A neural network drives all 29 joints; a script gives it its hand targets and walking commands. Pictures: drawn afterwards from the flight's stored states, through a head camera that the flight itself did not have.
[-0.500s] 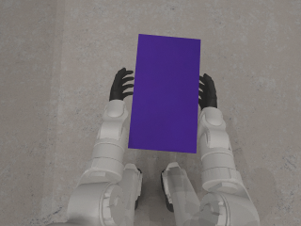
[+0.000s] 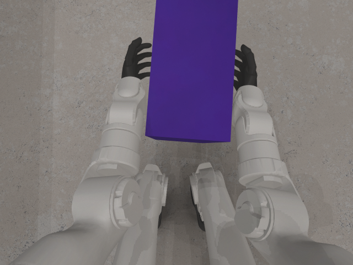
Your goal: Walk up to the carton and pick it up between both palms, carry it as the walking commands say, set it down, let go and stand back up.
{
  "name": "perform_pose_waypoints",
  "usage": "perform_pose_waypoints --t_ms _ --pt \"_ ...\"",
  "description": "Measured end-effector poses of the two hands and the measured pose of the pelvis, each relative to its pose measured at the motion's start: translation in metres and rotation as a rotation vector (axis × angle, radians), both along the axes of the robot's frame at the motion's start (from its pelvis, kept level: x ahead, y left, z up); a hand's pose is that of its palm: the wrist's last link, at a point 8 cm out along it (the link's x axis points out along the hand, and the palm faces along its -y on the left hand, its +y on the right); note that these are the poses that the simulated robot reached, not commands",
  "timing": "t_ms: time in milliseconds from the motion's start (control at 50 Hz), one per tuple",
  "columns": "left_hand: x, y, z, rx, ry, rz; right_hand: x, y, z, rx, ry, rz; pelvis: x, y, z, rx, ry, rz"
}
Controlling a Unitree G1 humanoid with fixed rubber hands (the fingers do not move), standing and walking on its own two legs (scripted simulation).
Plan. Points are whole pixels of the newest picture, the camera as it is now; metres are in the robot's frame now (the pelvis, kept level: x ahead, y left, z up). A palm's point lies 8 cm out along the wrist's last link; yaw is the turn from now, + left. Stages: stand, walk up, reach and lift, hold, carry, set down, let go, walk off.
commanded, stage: set down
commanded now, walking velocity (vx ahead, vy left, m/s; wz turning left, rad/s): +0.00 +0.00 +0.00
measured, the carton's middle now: (186, 86) +0.49 -0.03 -0.16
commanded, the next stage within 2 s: none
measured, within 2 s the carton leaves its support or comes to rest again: rests again in 1.70 s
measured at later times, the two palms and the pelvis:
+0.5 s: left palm (140, 76) +0.53 +0.08 -0.17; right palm (235, 83) +0.50 -0.15 -0.16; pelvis -0.01 +0.01 -0.05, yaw +0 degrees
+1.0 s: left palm (147, 80) +0.55 +0.07 -0.26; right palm (228, 84) +0.53 -0.16 -0.26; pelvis +0.00 +0.00 -0.12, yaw +0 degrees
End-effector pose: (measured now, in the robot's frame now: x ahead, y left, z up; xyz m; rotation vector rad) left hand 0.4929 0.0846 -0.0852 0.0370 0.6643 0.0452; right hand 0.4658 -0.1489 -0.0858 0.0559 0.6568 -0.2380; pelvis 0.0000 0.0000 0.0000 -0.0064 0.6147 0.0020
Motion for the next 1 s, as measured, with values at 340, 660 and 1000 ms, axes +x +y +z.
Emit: perform_pose_waypoints --t_ms 340,660,1000 --pt "0.024 0.000 -0.050 -0.002 0.033 -0.011 0.023 0.000 -0.045 -0.028 0.035 0.020 -0.011 0.013 -0.037 -0.020 -0.009 0.015" --pt "0.043 -0.008 -0.111 0.002 0.034 -0.014 0.043 -0.008 -0.107 -0.017 0.035 0.020 -0.003 0.009 -0.071 -0.011 0.042 0.008" --pt "0.059 -0.011 -0.176 0.001 0.037 -0.010 0.061 -0.011 -0.170 -0.011 0.037 0.022 -0.002 0.002 -0.116 0.000 0.034 -0.001"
